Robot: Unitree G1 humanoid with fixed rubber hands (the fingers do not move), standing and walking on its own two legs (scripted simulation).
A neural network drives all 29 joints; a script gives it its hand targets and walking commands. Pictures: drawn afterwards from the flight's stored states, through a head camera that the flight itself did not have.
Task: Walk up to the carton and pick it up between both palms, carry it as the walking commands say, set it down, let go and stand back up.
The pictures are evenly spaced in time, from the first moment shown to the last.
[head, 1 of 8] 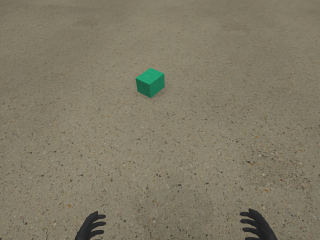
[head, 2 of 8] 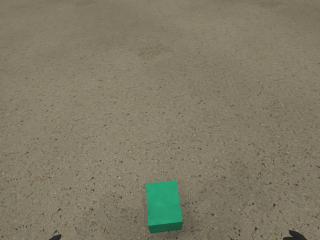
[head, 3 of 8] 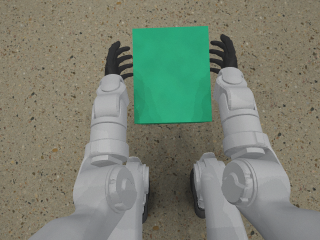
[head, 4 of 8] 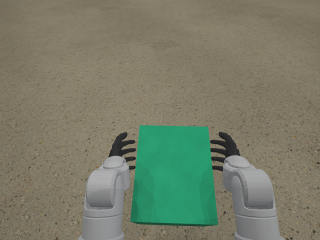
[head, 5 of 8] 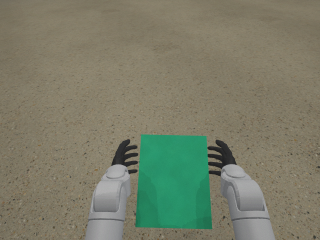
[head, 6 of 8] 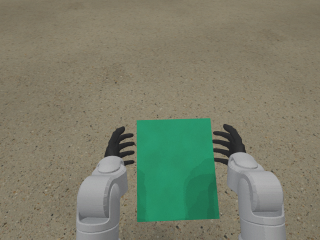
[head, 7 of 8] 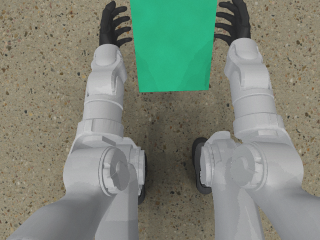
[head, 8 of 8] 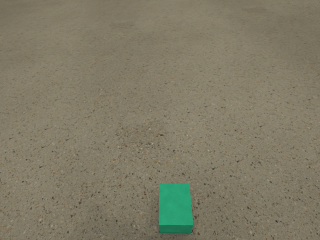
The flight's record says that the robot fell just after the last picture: no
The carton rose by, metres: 0.71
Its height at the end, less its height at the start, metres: +0.00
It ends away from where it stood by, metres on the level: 1.51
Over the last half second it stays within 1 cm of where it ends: yes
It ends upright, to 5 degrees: yes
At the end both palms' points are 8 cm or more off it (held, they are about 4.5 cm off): yes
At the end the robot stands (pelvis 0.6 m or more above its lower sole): yes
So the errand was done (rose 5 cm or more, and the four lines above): yes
